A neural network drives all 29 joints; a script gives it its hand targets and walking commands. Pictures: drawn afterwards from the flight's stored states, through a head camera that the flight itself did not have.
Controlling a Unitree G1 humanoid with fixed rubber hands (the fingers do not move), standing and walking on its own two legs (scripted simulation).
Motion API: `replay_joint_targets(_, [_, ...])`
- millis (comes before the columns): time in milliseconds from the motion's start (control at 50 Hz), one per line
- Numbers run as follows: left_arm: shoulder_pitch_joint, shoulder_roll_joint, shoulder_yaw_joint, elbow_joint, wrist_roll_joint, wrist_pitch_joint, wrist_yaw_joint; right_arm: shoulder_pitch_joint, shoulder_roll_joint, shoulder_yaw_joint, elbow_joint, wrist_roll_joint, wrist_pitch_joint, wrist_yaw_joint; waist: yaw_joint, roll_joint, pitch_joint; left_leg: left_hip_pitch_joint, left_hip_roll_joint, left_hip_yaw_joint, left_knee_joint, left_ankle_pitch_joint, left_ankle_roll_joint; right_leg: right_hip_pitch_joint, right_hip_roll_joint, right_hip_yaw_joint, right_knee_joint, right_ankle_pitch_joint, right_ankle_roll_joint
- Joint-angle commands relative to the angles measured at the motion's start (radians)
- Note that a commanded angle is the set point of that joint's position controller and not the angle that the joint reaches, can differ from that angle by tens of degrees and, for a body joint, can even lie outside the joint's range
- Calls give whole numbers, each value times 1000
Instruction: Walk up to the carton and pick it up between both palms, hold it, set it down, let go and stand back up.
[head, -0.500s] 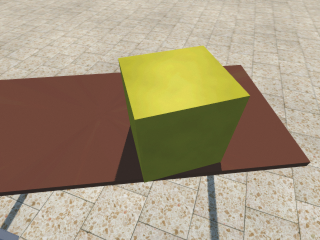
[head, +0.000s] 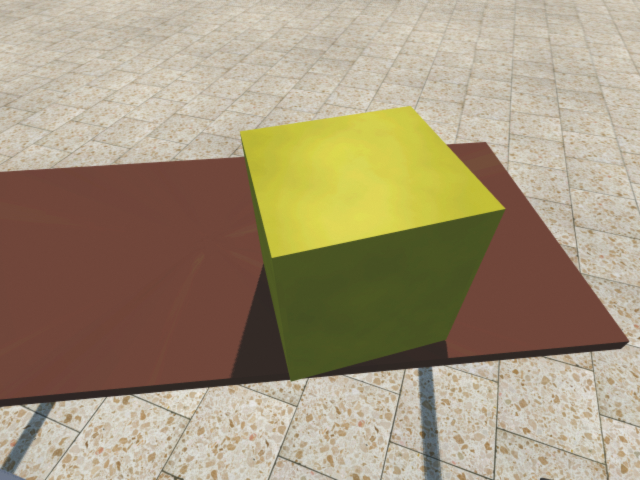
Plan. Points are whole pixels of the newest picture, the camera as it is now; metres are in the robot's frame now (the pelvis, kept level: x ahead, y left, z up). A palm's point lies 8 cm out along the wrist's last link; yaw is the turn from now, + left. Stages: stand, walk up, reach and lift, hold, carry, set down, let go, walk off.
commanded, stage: stand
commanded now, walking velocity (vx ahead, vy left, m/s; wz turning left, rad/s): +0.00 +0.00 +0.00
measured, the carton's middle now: (350, 243) +0.43 -0.03 +0.07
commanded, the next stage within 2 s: walk up in 0.42 s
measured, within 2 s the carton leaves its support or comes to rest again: neither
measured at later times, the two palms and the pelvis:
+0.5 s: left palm out of the picture +0.09 +0.30 -0.12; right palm out of the picture +0.09 -0.30 -0.11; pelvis +0.00 +0.00 +0.00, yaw +0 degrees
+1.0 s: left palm out of the picture +0.07 +0.28 -0.13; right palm out of the picture +0.09 -0.32 -0.10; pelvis +0.00 -0.02 +0.00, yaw +1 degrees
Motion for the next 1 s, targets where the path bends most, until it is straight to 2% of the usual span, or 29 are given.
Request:
replay_joint_targets(0, [-13,206,33,-42,7,-14,8,7,-188,-45,-43,7,-15,-5,-24,-3,-61,46,143,-114,-66,224,6,-11,-90,63,-47,196,-51])
replay_joint_targets(20, [3,199,45,-37,-1,-16,12,-9,-189,-36,-41,1,-17,-9,0,-6,-50,3,144,-109,-71,222,4,9,-85,80,-68,210,-50])
replay_joint_targets(80, [-46,211,40,-47,8,-17,15,-47,-208,-51,-50,-10,-18,-4,-1,9,-54,21,147,-118,-88,201,10,0,-97,69,-53,180,-59])
replay_joint_targets(100, [5,201,42,-44,-3,-17,9,-11,-228,-52,-41,-10,-15,-4,28,-32,-60,3,143,-115,-78,201,22,29,-91,53,-54,186,-51])
replay_joint_targets(120, [-25,202,45,-37,6,-15,6,-47,-214,-51,-55,-1,-18,-7,-9,-16,-89,26,146,-112,-78,200,22,19,-88,55,-55,223,-54])
replay_joint_targets(160, [-18,210,45,-48,-6,-26,6,-35,-192,-41,-63,4,-23,-1,10,7,-110,25,141,-115,-100,254,21,56,-95,70,-56,221,-49])
replay_joint_targets(240, [-69,191,47,-45,3,-18,1,-41,-236,-57,-37,9,-16,-7,-7,-14,-113,33,146,-110,-75,227,13,53,-91,70,-69,219,-47])
replay_joint_targets(280, [-36,222,52,-58,-3,-11,7,-28,-226,-55,-45,-1,-3,-11,8,14,-81,12,145,-112,-94,198,12,30,-85,68,-65,171,-57])
replay_joint_targets(300, [-34,234,54,-46,1,-14,11,5,-204,-46,-39,2,-16,-9,-13,35,-69,19,144,-105,-95,164,3,15,-91,91,-71,159,-60])
replay_joint_targets(360, [-12,243,56,-38,-8,-7,12,14,-207,-45,-30,-2,-12,-8,-12,4,-77,37,149,-119,-78,221,14,20,-93,84,-59,176,-60])
replay_joint_targets(400, [21,188,33,-38,4,-6,9,-26,-193,-35,-44,4,-13,-15,-1,87,-112,48,139,-105,-62,287,7,39,-97,65,-65,270,-43])
replay_joint_targets(440, [5,242,50,-23,3,-10,12,-17,-212,-40,-37,5,-16,-15,2,-18,-113,40,138,-105,-72,245,11,73,-90,59,-52,266,-49])
replay_joint_targets(480, [12,218,44,-38,-3,-14,12,2,-217,-45,-28,1,-20,-10,17,2,-63,24,145,-113,-76,241,14,50,-93,67,-60,228,-54])
replay_joint_targets(520, [-28,246,45,-40,1,-6,6,-8,-205,-34,-19,-4,-14,-8,-8,12,-34,15,150,-112,-111,205,4,6,-97,88,-59,166,-60])
replay_joint_targets(540, [-6,195,51,-40,2,2,12,-36,-241,-48,-39,2,-19,-8,5,60,-34,0,141,-107,-96,187,5,2,-88,74,-89,171,-57])
replay_joint_targets(580, [3,224,49,-44,2,-9,3,-32,-208,-44,-50,-1,-18,-8,17,13,-49,-16,147,-116,-108,194,9,33,-94,67,-71,148,-49])
replay_joint_targets(600, [-31,216,53,-54,9,4,-1,-9,-225,-42,-48,-7,-29,-14,-6,-46,0,-33,146,-138,-91,235,21,6,-66,66,-46,204,-53])
replay_joint_targets(620, [-18,211,55,-60,7,4,-2,8,-235,-49,-56,-2,-33,-16,-7,14,-47,-4,140,-113,-92,255,14,28,-74,62,-34,221,-66])
replay_joint_targets(640, [3,201,59,-51,7,11,-3,-4,-234,-42,-53,-2,-32,-19,9,1,-75,-24,141,-133,-83,273,17,74,-76,48,-34,242,-56])
replay_joint_targets(680, [14,225,60,-52,5,10,-3,11,-209,-43,-49,7,-31,-20,-2,-87,-109,29,159,-123,-79,282,8,47,-73,42,-48,212,-53])
replay_joint_targets(700, [-1,213,68,-67,4,10,-3,3,-222,-48,-47,7,-35,-19,-7,-1,-79,15,140,-125,-90,243,7,27,-68,62,-46,162,-58])
replay_joint_targets(720, [-4,206,58,-83,2,13,-5,8,-215,-45,-50,2,-37,-24,-3,-21,-102,42,136,-126,-83,228,5,29,-75,66,-46,176,-56])
replay_joint_targets(740, [4,195,58,-73,-4,15,-6,-21,-221,-47,-63,-8,-38,-26,13,59,-82,-8,149,-126,-103,216,18,49,-76,71,-40,164,-54])
replay_joint_targets(760, [0,201,54,-72,5,15,-6,7,-223,-53,-48,-9,-38,-27,3,15,-111,17,158,-138,-109,240,29,52,-70,48,-23,149,-61])
replay_joint_targets(820, [16,215,64,-71,-2,18,-5,-27,-225,-51,-69,-4,-36,-26,10,51,-79,12,145,-120,-77,315,15,26,-72,58,-25,229,-65])
replay_joint_targets(860, [-4,215,63,-85,4,12,-7,15,-221,-47,-65,8,-35,-24,-1,-21,-115,24,142,-109,-64,261,8,49,-87,69,-42,234,-65])
replay_joint_targets(900, [55,222,86,-107,18,16,-19,77,-258,-74,-60,-8,-37,-22,-2,17,-115,64,151,-148,-70,46,46,-28,-46,58,20,-13,-84])
replay_joint_targets(940, [34,206,73,-130,24,20,-26,95,-279,-80,-76,-11,-34,-26,-14,114,-60,28,230,-262,-120,-65,102,-118,-16,17,81,-131,-75])
replay_joint_targets(980, [46,201,84,-144,29,26,-33,67,-275,-82,-108,-15,-37,-25,-9,179,15,-53,285,-293,-154,-80,139,-143,-11,18,129,-202,-63])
